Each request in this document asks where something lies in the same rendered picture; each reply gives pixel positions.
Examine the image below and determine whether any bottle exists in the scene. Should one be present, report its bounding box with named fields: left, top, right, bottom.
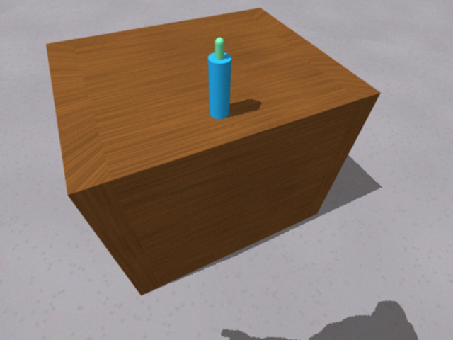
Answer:
left=208, top=38, right=231, bottom=119

